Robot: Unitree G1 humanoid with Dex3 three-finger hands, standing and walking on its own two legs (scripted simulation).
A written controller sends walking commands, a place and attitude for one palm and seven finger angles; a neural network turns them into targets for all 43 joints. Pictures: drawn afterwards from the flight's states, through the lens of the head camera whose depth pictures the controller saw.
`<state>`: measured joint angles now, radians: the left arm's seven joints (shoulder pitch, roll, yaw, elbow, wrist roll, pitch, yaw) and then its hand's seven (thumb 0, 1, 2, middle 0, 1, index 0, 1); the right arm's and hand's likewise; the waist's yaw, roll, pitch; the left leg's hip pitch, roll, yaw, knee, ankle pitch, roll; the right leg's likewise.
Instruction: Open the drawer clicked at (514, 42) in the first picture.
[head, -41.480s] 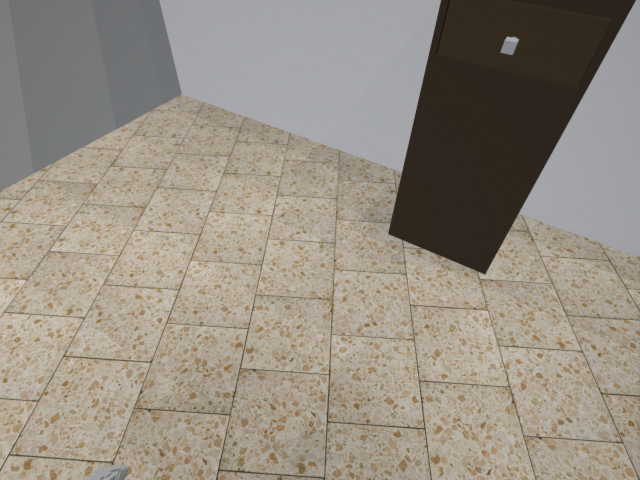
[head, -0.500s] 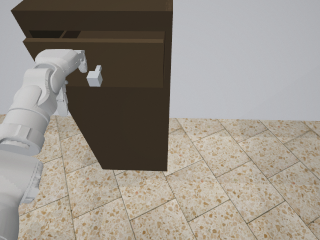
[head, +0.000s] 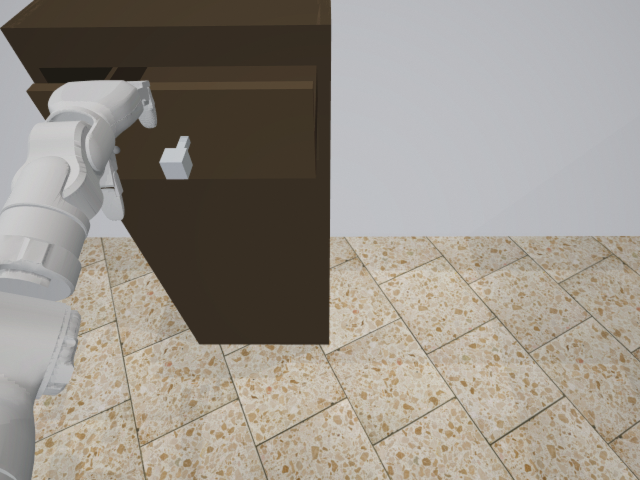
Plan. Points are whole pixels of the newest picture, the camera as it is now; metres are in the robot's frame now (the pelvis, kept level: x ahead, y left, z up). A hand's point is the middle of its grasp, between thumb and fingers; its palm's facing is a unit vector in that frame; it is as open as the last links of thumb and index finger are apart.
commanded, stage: move the hooked fingers above the handle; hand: left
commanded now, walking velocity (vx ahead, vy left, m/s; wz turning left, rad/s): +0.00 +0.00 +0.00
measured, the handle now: (179, 155) +0.53 +0.21 +0.11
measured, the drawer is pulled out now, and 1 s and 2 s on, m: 0.05 0.05 0.04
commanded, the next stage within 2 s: none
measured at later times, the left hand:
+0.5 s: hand (88, 161) +0.45 +0.28 +0.18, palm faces -0.17 +0.05 -0.98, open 13.8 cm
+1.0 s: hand (104, 160) +0.46 +0.27 +0.16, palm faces -0.17 +0.03 -0.99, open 13.8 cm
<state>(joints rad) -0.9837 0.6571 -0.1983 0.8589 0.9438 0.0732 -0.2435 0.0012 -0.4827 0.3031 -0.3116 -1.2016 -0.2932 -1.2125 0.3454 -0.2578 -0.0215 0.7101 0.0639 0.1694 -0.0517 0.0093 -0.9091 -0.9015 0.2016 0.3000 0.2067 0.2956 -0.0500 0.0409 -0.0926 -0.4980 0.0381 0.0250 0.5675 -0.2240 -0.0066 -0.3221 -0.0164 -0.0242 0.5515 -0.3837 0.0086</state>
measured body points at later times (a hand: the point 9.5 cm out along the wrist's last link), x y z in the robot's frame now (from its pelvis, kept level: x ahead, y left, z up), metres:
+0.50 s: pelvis -0.01 +0.00 +0.00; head +0.02 -0.02 +0.45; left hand +0.45 +0.27 +0.23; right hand +0.04 -0.26 -0.14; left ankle +0.03 +0.13 -0.73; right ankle -0.07 -0.12 -0.73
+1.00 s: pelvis -0.02 +0.00 +0.00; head +0.03 -0.01 +0.44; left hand +0.47 +0.27 +0.22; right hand +0.01 -0.26 -0.14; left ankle +0.03 +0.13 -0.73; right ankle -0.07 -0.12 -0.73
